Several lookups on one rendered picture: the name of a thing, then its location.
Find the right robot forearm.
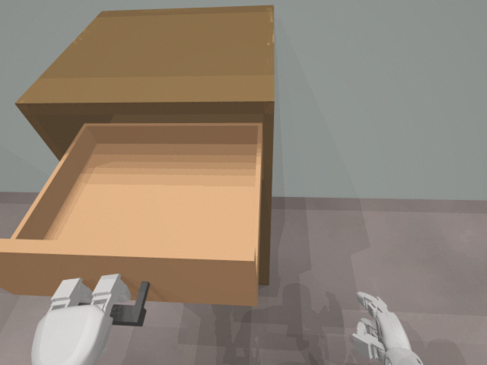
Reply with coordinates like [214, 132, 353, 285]
[384, 348, 423, 365]

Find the drawer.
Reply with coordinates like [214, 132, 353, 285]
[0, 123, 263, 306]

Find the right robot hand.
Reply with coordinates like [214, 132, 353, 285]
[352, 292, 412, 363]

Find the handle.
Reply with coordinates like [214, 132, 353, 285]
[73, 278, 150, 326]

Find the left robot hand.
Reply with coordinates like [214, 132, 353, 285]
[31, 274, 131, 365]

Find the cabinet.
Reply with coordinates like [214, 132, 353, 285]
[15, 5, 275, 285]

